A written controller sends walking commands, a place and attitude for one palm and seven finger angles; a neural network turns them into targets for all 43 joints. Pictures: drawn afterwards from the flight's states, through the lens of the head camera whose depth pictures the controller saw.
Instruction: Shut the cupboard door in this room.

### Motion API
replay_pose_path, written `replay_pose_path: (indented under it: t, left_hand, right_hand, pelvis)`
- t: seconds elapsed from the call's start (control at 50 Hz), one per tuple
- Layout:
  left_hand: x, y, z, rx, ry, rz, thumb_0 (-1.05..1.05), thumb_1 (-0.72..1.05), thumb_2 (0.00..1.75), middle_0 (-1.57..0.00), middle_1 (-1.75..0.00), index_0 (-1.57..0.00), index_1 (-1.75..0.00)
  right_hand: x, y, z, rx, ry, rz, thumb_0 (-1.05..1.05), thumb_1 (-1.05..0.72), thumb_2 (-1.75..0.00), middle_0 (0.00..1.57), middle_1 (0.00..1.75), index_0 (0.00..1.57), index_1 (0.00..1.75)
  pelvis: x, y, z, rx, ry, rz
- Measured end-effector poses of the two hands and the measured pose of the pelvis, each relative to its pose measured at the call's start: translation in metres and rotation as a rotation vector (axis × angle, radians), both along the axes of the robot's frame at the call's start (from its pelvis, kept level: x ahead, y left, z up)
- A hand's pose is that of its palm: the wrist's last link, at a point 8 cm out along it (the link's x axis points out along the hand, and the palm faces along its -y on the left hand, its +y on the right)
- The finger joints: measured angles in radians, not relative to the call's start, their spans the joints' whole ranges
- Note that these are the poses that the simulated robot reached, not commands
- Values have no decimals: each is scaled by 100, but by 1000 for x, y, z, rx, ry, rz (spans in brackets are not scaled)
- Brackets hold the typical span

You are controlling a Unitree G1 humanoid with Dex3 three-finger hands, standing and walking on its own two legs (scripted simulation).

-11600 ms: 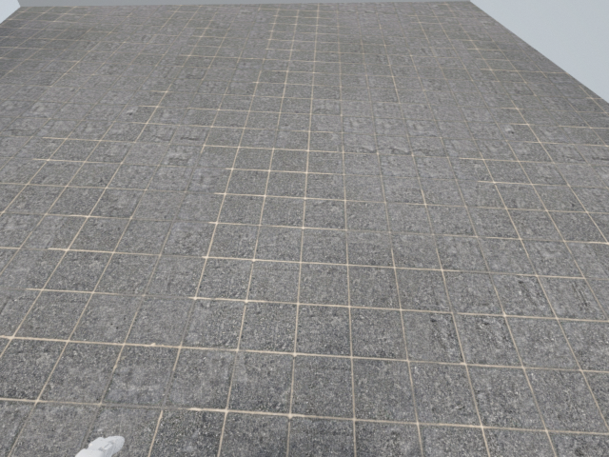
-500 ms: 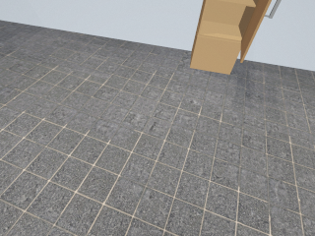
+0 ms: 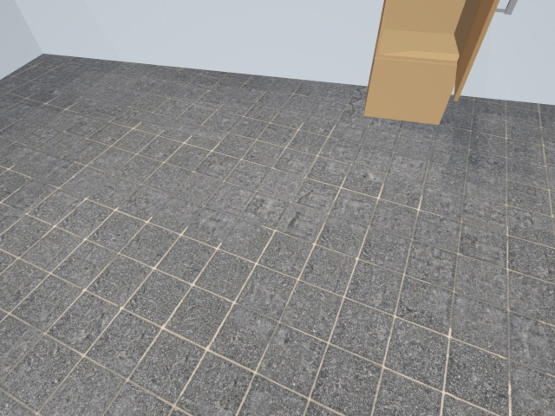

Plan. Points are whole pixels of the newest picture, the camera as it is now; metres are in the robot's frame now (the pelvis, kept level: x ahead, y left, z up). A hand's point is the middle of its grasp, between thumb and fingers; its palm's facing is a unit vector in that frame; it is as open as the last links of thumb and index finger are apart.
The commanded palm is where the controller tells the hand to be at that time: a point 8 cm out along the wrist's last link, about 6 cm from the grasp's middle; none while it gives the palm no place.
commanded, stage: stand and wait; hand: left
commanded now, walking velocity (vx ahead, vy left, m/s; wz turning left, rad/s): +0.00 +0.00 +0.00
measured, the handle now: out of the picture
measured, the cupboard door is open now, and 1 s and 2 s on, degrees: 82 82 82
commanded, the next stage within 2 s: turn or walk to find it in 0.22 s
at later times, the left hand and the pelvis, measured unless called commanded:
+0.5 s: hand out of the picture -0.03 +0.22 -0.19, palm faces +0.10 -0.98 -0.19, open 7.4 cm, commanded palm none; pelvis -0.01 +0.05 +0.00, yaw +3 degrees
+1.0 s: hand out of the picture -0.02 +0.22 -0.18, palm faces +0.01 -0.98 -0.19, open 7.4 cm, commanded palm none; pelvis -0.03 +0.04 +0.00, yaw +0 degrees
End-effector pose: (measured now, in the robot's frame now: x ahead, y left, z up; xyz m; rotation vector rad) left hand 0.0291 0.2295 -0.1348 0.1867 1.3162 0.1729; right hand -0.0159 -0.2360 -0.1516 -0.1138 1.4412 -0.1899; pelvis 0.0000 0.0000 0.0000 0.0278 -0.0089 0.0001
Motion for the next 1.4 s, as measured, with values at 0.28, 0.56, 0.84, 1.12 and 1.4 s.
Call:
replay_pose_path:
  t: [0.28,0.56,0.84,1.12,1.4]
  left_hand:
    - [-71,18,-24,-73,159,110,1,91,90,-20,-30,-20,-30]
    - [-62,46,-18,-44,89,91,1,91,90,-19,-30,-20,-30]
    - [-59,49,-14,-39,100,27,1,91,90,-19,-30,-20,-30]
    - [-54,35,-12,-38,86,5,1,91,90,-19,-30,-20,-30]
    - [-44,21,-13,-38,71,-29,1,91,90,-20,-30,-20,-30]
  right_hand:
    - [56,32,8,-51,-84,118,0,-91,-90,20,30,19,30]
    - [73,58,11,-30,-182,139,0,-93,-90,20,30,20,30]
    - [-1,50,8,-36,-62,53,0,-92,-90,20,30,20,30]
    - [-40,49,4,-7,12,2,0,-91,-90,20,30,20,30]
    - [-20,36,0,-1,-61,-14,0,-91,-90,20,30,20,30]
  pelvis:
    - [-1,29,-6,-30,6,35]
    - [-12,48,-3,-31,-13,47]
    - [-26,47,-1,-28,-20,-2]
    - [-31,37,-1,-22,-14,-20]
    - [-30,25,-4,-20,0,-41]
